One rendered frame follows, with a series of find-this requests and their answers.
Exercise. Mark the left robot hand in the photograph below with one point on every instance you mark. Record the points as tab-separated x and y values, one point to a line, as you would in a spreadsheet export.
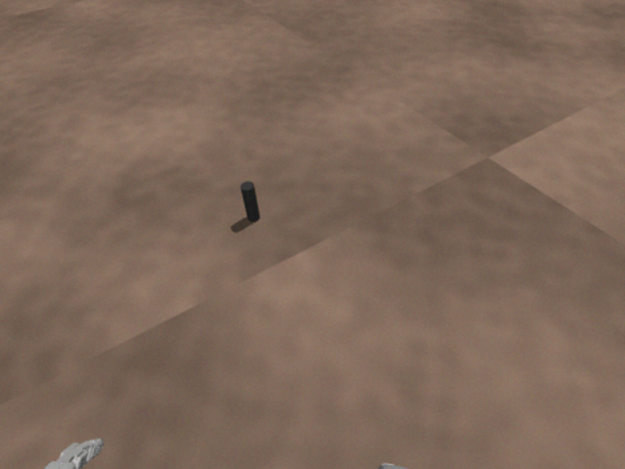
76	456

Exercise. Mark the can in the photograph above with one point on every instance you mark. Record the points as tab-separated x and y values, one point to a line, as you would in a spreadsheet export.
250	201

